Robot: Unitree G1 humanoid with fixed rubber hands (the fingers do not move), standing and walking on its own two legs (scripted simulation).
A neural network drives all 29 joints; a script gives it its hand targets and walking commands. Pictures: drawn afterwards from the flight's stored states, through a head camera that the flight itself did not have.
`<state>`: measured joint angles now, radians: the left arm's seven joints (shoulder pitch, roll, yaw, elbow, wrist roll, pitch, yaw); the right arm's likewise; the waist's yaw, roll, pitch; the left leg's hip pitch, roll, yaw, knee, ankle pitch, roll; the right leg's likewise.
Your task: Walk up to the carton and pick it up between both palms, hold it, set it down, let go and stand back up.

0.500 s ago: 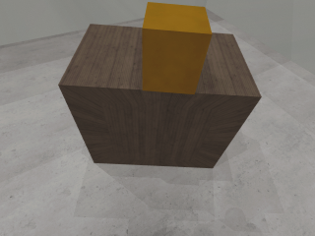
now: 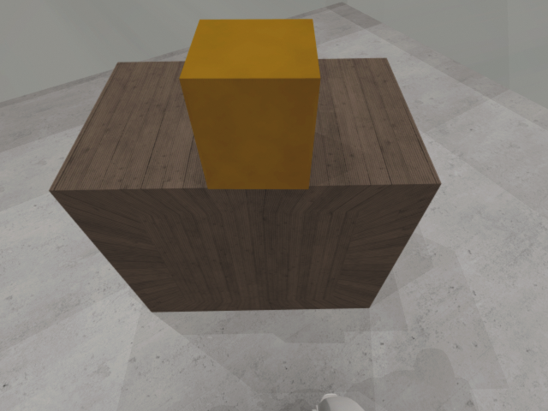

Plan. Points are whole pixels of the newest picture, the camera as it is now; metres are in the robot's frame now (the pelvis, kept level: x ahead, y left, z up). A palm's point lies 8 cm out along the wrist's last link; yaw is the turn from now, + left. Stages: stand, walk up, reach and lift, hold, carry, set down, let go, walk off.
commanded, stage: walk up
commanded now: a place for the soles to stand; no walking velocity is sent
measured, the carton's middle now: (257, 109) +0.64 +0.07 +0.08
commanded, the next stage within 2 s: none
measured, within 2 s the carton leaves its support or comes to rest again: neither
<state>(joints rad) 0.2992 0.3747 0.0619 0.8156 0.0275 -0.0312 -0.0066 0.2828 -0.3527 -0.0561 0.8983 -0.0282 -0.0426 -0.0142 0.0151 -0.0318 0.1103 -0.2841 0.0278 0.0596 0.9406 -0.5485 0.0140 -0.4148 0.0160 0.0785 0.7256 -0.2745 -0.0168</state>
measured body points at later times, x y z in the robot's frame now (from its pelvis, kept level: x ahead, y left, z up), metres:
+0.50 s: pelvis -0.03 +0.01 +0.00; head +0.01 +0.03 +0.45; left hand +0.05 +0.32 -0.13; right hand +0.02 -0.31 -0.11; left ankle -0.02 +0.12 -0.72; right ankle +0.00 -0.13 -0.71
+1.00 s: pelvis -0.04 +0.00 +0.00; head -0.01 +0.01 +0.45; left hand +0.03 +0.31 -0.12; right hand +0.01 -0.31 -0.12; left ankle -0.02 +0.12 -0.72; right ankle -0.01 -0.13 -0.72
